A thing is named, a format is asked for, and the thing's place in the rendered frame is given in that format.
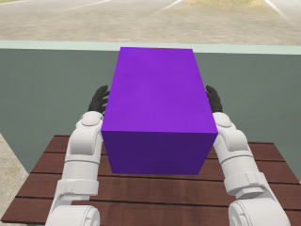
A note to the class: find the robot left upper arm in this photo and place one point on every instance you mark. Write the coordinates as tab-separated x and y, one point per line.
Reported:
74	215

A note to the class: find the robot left forearm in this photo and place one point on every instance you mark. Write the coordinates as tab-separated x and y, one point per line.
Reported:
82	160

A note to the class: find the robot right upper arm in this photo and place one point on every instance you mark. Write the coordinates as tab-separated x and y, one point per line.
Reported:
256	212

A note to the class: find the robot right hand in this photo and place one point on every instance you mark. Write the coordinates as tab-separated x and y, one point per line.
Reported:
214	100

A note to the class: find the robot right forearm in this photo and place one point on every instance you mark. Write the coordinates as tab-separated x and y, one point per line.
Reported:
242	177

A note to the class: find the robot left hand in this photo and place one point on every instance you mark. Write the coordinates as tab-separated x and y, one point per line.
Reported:
98	101

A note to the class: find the carton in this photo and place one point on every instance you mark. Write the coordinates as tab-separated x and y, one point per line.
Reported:
158	119

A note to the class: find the table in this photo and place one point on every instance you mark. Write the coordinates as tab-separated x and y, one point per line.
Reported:
131	199

